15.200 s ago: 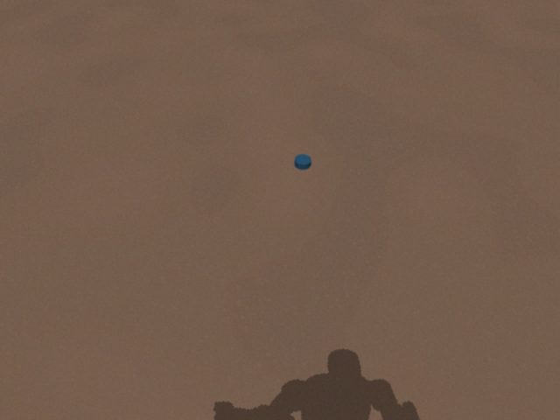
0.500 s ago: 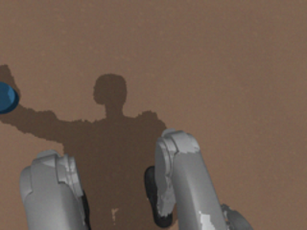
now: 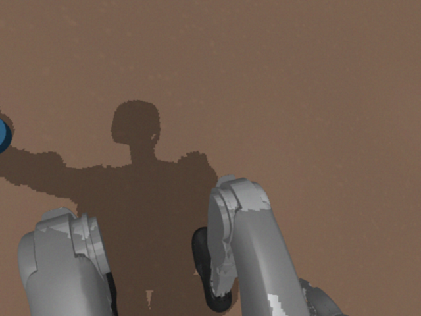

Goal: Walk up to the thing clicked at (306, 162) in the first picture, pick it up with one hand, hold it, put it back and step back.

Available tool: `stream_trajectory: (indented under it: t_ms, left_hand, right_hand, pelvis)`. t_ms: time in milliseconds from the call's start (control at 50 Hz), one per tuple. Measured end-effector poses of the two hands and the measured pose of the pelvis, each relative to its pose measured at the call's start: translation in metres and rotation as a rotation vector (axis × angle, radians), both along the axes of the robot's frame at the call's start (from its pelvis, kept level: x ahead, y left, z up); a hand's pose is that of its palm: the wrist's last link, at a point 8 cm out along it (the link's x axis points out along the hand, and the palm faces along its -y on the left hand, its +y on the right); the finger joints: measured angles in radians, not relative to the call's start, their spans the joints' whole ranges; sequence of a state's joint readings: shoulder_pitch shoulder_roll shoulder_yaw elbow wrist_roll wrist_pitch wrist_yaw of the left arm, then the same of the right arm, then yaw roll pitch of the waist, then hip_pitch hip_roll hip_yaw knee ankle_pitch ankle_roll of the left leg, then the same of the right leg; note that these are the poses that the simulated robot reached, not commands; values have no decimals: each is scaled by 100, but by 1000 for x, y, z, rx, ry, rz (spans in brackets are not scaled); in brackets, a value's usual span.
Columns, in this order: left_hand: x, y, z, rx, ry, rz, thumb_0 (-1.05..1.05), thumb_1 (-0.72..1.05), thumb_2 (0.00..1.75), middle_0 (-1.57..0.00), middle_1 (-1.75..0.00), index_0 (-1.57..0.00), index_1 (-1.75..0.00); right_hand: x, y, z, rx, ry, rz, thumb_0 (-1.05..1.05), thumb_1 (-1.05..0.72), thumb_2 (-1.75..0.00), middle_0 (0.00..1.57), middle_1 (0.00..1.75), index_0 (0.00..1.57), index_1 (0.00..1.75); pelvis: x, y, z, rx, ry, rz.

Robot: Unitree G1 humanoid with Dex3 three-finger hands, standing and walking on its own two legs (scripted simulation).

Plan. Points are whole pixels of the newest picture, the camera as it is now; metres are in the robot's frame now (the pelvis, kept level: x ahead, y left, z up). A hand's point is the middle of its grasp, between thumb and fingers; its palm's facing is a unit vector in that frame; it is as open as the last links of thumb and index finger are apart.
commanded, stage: rise first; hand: left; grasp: from above
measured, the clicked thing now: out of the picture +0.48 +0.36 -0.29
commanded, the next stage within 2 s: none
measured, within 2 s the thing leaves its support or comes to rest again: neither
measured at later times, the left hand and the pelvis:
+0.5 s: hand out of the picture +0.43 +0.39 -0.18, palm faces -0.44 -0.14 -0.89, open 14.3 cm; pelvis +0.00 +0.00 +0.00, yaw +0 degrees
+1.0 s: hand out of the picture +0.43 +0.39 -0.18, palm faces -0.43 -0.13 -0.89, open 14.2 cm; pelvis +0.00 +0.00 +0.00, yaw -1 degrees
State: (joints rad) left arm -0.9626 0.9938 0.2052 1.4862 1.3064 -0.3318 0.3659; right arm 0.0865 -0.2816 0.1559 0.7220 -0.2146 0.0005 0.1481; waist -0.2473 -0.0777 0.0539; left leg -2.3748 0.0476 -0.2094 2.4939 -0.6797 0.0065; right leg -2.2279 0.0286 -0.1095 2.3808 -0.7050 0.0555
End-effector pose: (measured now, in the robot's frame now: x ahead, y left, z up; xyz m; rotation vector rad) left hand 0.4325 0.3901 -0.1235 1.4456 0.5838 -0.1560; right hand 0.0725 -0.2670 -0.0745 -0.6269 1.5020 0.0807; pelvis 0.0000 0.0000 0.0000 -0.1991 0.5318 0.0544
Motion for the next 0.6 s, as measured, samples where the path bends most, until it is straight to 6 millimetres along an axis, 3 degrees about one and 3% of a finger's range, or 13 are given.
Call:
stream_trajectory:
  t_ms: [600]
  left_hand:
    - [4,1,0,7,-4,2,0,-57,104,-8,-102,-7,-103]
  right_hand:
    - [-3,2,1,11,-8,14,0,-91,-90,21,30,20,29]
  pelvis:
    - [-2,0,-1,-5,-13,-5]
